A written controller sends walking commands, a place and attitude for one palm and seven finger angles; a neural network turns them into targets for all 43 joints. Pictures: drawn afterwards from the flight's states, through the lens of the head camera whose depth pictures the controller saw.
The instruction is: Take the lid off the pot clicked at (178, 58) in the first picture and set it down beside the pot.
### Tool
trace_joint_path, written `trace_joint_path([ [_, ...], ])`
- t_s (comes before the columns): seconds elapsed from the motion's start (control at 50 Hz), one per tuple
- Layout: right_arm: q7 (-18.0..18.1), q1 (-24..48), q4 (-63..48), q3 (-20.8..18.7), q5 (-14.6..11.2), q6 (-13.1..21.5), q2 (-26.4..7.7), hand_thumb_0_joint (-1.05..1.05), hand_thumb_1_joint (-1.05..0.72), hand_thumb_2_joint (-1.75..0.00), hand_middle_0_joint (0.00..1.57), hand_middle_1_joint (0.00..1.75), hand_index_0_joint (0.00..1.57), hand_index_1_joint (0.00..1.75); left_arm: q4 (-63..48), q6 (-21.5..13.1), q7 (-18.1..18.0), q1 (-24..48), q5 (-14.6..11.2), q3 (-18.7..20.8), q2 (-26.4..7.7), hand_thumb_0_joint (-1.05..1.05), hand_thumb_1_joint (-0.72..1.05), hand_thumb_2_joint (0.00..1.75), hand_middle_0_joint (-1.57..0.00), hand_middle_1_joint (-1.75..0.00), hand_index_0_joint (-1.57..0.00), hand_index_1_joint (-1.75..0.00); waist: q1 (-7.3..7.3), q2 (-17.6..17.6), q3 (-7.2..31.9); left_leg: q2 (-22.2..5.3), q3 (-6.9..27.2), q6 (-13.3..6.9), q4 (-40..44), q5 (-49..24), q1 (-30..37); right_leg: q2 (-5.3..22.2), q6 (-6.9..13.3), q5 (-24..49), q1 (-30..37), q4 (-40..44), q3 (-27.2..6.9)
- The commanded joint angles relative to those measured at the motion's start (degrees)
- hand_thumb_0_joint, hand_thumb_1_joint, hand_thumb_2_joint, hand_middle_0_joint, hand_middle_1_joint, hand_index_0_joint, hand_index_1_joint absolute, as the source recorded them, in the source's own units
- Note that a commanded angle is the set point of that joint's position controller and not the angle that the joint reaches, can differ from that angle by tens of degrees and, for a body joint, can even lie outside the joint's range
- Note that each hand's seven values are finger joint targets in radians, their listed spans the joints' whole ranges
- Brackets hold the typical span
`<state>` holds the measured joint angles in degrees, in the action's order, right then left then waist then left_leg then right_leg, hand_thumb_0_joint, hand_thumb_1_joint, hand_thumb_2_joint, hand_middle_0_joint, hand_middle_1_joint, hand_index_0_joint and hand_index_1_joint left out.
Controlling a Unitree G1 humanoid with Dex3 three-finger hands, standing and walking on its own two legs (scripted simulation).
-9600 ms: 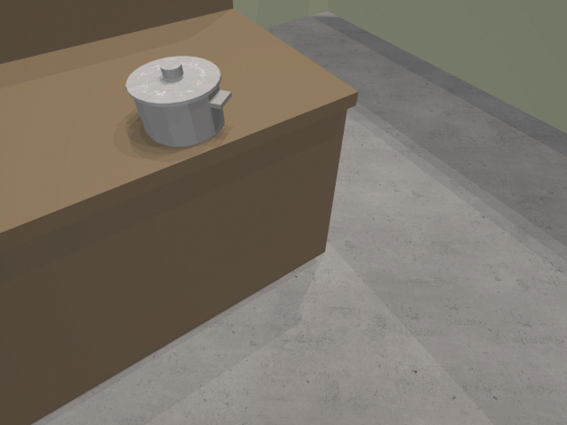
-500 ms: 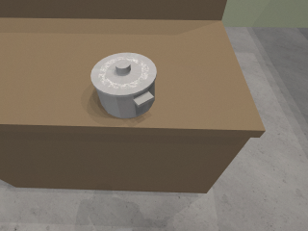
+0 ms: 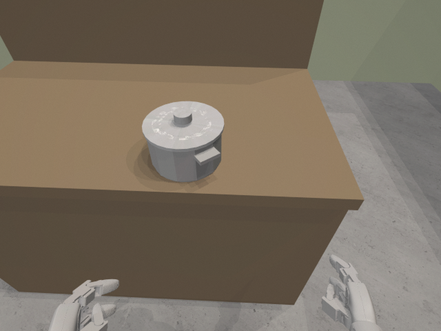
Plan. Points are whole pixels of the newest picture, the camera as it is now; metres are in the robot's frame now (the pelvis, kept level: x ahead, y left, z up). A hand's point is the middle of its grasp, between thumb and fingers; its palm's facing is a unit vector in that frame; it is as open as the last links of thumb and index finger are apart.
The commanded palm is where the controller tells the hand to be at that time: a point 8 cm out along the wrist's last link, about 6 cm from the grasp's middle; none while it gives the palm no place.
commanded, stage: lift the closed hand beside the body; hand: left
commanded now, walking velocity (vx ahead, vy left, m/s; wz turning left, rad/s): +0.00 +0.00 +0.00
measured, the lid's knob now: (182, 116) +0.53 +0.13 +0.13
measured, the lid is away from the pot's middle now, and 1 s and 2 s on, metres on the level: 0.00 0.00 0.00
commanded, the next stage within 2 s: raise the hand higher, near the body in 0.28 s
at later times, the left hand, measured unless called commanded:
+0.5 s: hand (75, 301) +0.15 +0.23 +0.05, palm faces +0.29 -0.87 -0.40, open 3.1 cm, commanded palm +0.10 +0.27 +0.09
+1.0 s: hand (71, 260) +0.18 +0.23 +0.12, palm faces +0.35 -0.84 -0.42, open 3.1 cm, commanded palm +0.13 +0.26 +0.15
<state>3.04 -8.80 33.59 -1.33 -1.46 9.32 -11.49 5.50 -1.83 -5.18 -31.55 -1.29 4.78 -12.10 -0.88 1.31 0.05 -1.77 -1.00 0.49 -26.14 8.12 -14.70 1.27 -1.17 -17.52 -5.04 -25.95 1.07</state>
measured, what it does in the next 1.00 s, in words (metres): stands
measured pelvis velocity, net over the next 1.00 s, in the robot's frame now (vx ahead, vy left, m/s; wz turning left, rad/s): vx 0.03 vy -0.01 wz -0.01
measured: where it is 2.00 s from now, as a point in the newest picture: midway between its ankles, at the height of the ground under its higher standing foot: outside the picture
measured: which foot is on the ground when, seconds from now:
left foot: down 0.00-1.00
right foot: down 0.00-1.00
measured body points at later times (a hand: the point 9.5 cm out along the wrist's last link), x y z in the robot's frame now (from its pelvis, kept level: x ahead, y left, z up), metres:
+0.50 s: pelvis +0.01 +0.00 +0.00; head +0.00 -0.02 +0.45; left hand +0.13 +0.28 +0.08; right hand +0.19 -0.21 -0.08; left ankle +0.07 +0.12 -0.74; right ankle -0.03 -0.13 -0.74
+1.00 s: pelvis +0.03 -0.01 +0.01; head +0.01 -0.03 +0.45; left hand +0.16 +0.27 +0.14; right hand +0.24 -0.22 -0.06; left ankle +0.07 +0.12 -0.74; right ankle -0.03 -0.13 -0.74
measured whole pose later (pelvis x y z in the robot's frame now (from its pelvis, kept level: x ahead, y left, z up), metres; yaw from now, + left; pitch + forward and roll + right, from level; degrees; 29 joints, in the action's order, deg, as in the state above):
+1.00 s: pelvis +0.03 -0.01 +0.01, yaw -1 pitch -5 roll +0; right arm 4.7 -9.5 34.5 0.9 1.1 8.2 -11.4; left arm -23.5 -5.2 -4.0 -35.7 -2.1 14.3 -17.9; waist -5.2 2.7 -2.7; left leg -2.5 -1.3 1.3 -22.6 9.0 -8.6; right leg 0.5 -0.3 -16.7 2.1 -19.5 0.9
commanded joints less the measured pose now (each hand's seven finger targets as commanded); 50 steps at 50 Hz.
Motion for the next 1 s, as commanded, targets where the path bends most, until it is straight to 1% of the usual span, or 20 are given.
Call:
trace_joint_path([
  [0.0, 1.1, 3.6, -9.5, -1.1, 0.7, 1.9, -6.4, 0.0, -0.9, -0.9, 0.2, 0.3, 0.2, 0.3, -15.3, -4.0, -0.2, 2.0, -0.3, 4.5, -7.5, 0.0, 0.9, 0.9, -0.99, -1.16, -0.99, -1.16, -0.08, -0.1, -2.7, 1.5, -1.5, -1.3, 3.5, 8.1, 8.4, -1.2, 1.1, -2.7, -13.7, 10.1, 1.9],
  [0.04, 1.7, 3.7, -10.0, -0.6, 1.2, 2.3, -6.2, 0.0, -0.9, -0.9, 0.2, 0.3, 0.2, 0.3, -20.1, -4.5, -0.2, 2.7, -0.4, 4.3, -7.9, 0.0, 0.9, 0.9, -1.08, -1.26, -1.08, -1.26, -0.41, 2.6, -1.2, 1.4, -1.4, -1.5, 3.6, 7.1, 10.6, -1.3, 1.4, -1.7, -12.7, 10.2, 1.5],
  [0.08, 2.0, 3.3, -9.7, -0.4, 1.5, 2.7, -6.4, 0.0, -0.9, -0.9, 0.2, 0.3, 0.2, 0.3, -21.8, -4.5, -0.5, 3.1, -0.3, 5.7, -9.3, 0.0, 0.9, 0.9, -1.17, -1.36, -1.17, -1.36, -0.23, 2.6, -0.4, 1.6, -1.2, -1.6, 3.4, 7.1, 11.3, -1.4, 1.3, -1.5, -12.4, 10.4, 1.7],
  [0.14, 2.4, 3.7, -9.5, 0.0, 1.8, 2.8, -6.3, 0.0, -0.9, -0.9, 0.2, 0.3, 0.2, 0.3, -23.6, -4.3, -0.2, 0.7, -0.4, 5.2, -8.2, 0.0, 0.9, 0.9, -1.3, -1.5, -1.3, -1.5, -1.02, 2.2, -1.2, 1.4, -0.7, -1.7, 4.2, 5.7, 11.8, -1.6, 1.5, 0.0, -10.9, 10.3, 2.0],
  [0.18, 2.4, 4.2, -9.2, -0.1, 1.8, 2.8, -6.3, 0.0, -0.9, -0.9, 0.2, 0.3, 0.2, 0.3, -24.4, -4.0, -0.4, -2.3, -0.4, 8.1, -10.4, 0.0, 0.9, 0.9, -1.3, -1.5, -1.3, -1.5, -1.97, 2.0, -0.2, 1.3, -0.9, -1.7, 4.2, 3.9, 12.1, -1.7, 1.5, 1.4, -9.6, 10.4, 2.0],
  [0.24, 2.4, 4.8, -9.0, 0.4, 2.0, 3.1, -5.8, 0.0, -0.9, -0.9, 0.2, 0.3, 0.2, 0.3, -27.9, -4.1, 0.0, -2.8, -0.3, 7.3, -9.6, 0.0, 0.9, 0.9, -1.3, -1.5, -1.3, -1.5, -2.31, 2.2, -0.3, 1.4, -0.6, -1.9, 4.6, 1.5, 12.5, -1.7, 1.6, 3.5, -8.3, 10.0, 2.1],
  [0.28, 2.3, 5.3, -8.6, 0.2, 2.0, 3.2, -5.8, 0.0, -0.9, -0.9, 0.2, 0.3, 0.2, 0.3, -28.0, -4.1, -0.2, -4.8, -0.1, 9.9, -11.6, 0.0, 0.9, 0.9, -1.3, -1.5, -1.3, -1.5, -2.79, 0.5, -0.7, 1.3, -0.6, -1.8, 4.5, 1.0, 12.4, -1.9, 1.5, 3.7, -8.2, 10.5, 2.2],
  [0.32, 2.4, 5.5, -8.8, 0.4, 2.1, 3.4, -5.5, 0.0, -0.9, -0.9, 0.2, 0.3, 0.2, 0.3, -31.2, -4.5, 0.1, -5.5, -0.1, 9.1, -10.9, 0.0, 0.9, 0.9, -1.3, -1.5, -1.3, -1.5, -3.01, 2.8, 0.1, 1.2, -0.6, -1.7, 4.9, -0.5, 13.1, -1.8, 1.7, 5.1, -6.9, 9.7, 2.1],
  [0.38, 2.1, 5.9, -8.1, 0.3, 2.2, 3.7, -5.5, 0.0, -0.9, -0.9, 0.2, 0.3, 0.2, 0.3, -31.5, -4.5, 0.1, -7.4, 0.2, 10.5, -11.7, 0.0, 0.9, 0.9, -1.3, -1.5, -1.3, -1.5, -3.18, 1.3, -0.6, 1.1, -0.6, -1.7, 4.7, -0.9, 13.3, -2.2, 1.4, 5.5, -7.4, 10.1, 2.3],
  [0.4, 2.0, 5.5, -8.1, 0.4, 2.1, 3.7, -5.4, 0.0, -0.9, -0.9, 0.2, 0.3, 0.2, 0.3, -31.2, -4.5, 0.4, -7.6, 0.0, 8.9, -9.8, 0.0, 0.9, 0.9, -1.3, -1.5, -1.3, -1.5, -2.88, 0.2, -1.1, 1.1, -0.5, -1.8, 5.0, -0.9, 13.1, -2.1, 1.4, 5.6, -7.4, 10.0, 2.5],
  [0.46, 2.2, 5.6, -8.1, 0.0, 2.2, 3.7, -5.7, 0.0, -0.9, -0.9, 0.2, 0.3, 0.2, 0.3, -33.2, -5.1, 0.4, -7.1, 0.1, 10.8, -11.8, 0.0, 0.9, 0.9, -1.3, -1.5, -1.3, -1.5, -3.38, -0.2, -0.2, 1.2, -0.9, -2.0, 5.0, -2.0, 13.8, -2.1, 1.2, 6.6, -6.7, 10.1, 2.1],
  [0.48, 2.1, 6.0, -7.8, -0.2, 2.2, 3.7, -5.6, 0.0, -0.9, -0.9, 0.2, 0.3, 0.2, 0.3, -32.9, -5.1, 0.1, -8.7, 0.1, 13.6, -13.9, 0.0, 0.9, 0.9, -1.3, -1.5, -1.3, -1.5, -3.85, -0.3, -0.2, 1.2, -1.1, -1.9, 4.6, -2.5, 13.8, -2.3, 1.3, 7.0, -6.7, 10.4, 2.1],
  [0.54, 2.1, 5.8, -8.3, 0.2, 2.1, 3.8, -5.4, 0.0, -0.9, -0.9, 0.2, 0.3, 0.2, 0.3, -36.2, -5.9, 0.4, -7.6, 0.0, 11.7, -12.2, 0.0, 0.9, 0.9, -1.3, -1.5, -1.3, -1.5, -3.56, 1.9, 0.1, 1.2, -1.1, -1.9, 4.7, -3.9, 14.7, -2.1, 1.3, 8.6, -6.3, 10.1, 1.9],
  [0.64, 2.2, 5.8, -8.0, -0.4, 2.2, 3.4, -5.4, 0.0, -0.9, -0.9, 0.2, 0.3, 0.2, 0.3, -36.7, -6.0, 0.1, -8.5, -0.2, 14.0, -13.5, 0.0, 0.9, 0.9, -1.3, -1.5, -1.3, -1.5, -3.76, 0.0, 0.4, 1.3, -2.0, -2.1, 4.2, -6.3, 15.5, -2.2, 1.1, 12.1, -5.7, 10.4, 1.8],
  [0.68, 2.0, 5.9, -8.0, -0.4, 2.2, 3.2, -5.5, 0.0, -0.9, -0.9, 0.2, 0.3, 0.2, 0.3, -38.0, -6.1, 0.1, -8.3, -0.3, 15.4, -14.5, 0.0, 0.9, 0.9, -1.3, -1.5, -1.3, -1.5, -3.81, 1.3, 0.9, 1.4, -2.1, -1.9, 3.8, -7.6, 16.1, -2.4, 1.0, 13.8, -5.6, 10.5, 1.7],
  [0.72, 2.0, 5.7, -8.2, -0.1, 2.2, 3.2, -5.4, 0.0, -0.9, -0.9, 0.2, 0.3, 0.2, 0.3, -39.3, -6.4, 0.4, -6.5, -0.3, 13.5, -13.1, 0.0, 0.9, 0.9, -1.3, -1.5, -1.3, -1.5, -3.41, 2.0, 0.4, 1.5, -2.1, -2.0, 4.0, -7.7, 16.4, -2.3, 1.0, 13.7, -5.6, 10.4, 1.8],
  [0.78, 2.0, 5.9, -8.1, -0.3, 2.2, 2.8, -5.6, 0.0, -0.9, -0.9, 0.2, 0.3, 0.2, 0.3, -39.3, -6.2, 0.0, -6.2, -0.6, 16.2, -15.0, 0.0, 0.9, 0.9, -1.3, -1.5, -1.3, -1.5, -3.7, 1.9, 0.3, 1.6, -2.4, -2.0, 3.8, -8.0, 17.1, -2.7, 1.0, 14.4, -5.9, 11.2, 1.5],
  [0.84, 2.1, 5.8, -8.5, 0.1, 2.3, 2.7, -5.7, 0.0, -0.9, -0.9, 0.2, 0.3, 0.2, 0.3, -41.4, -6.9, 0.3, -2.9, -0.6, 14.2, -13.7, 0.0, 0.9, 0.9, -1.3, -1.5, -1.3, -1.5, -3.25, 2.0, 0.1, 1.5, -2.1, -1.9, 4.2, -7.3, 17.5, -2.5, 1.0, 13.3, -6.1, 11.4, 1.5],
  [0.94, 2.0, 6.1, -8.4, 0.3, 2.6, 1.9, -5.6, 0.0, -0.9, -0.9, 0.2, 0.3, 0.2, 0.3, -41.2, -6.9, 0.3, -1.6, -1.0, 16.1, -14.7, 0.0, 0.9, 0.9, -1.3, -1.5, -1.3, -1.5, -3.55, 0.4, 0.1, 1.6, -2.2, -2.0, 4.2, -8.1, 17.3, -2.5, 0.9, 14.7, -5.3, 11.5, 1.4],
  [0.98, 1.7, 6.4, -8.4, 0.3, 2.6, 2.1, -5.7, 0.0, -0.9, -0.9, 0.2, 0.3, 0.2, 0.3, -42.8, -7.2, 0.2, -1.6, -1.0, 16.8, -15.2, 0.0, 0.9, 0.9, -1.3, -1.5, -1.3, -1.5, -3.79, 3.0, 2.0, 1.6, -2.5, -1.9, 3.4, -9.5, 18.4, -2.7, 0.9, 16.4, -4.8, 11.2, 1.0],
])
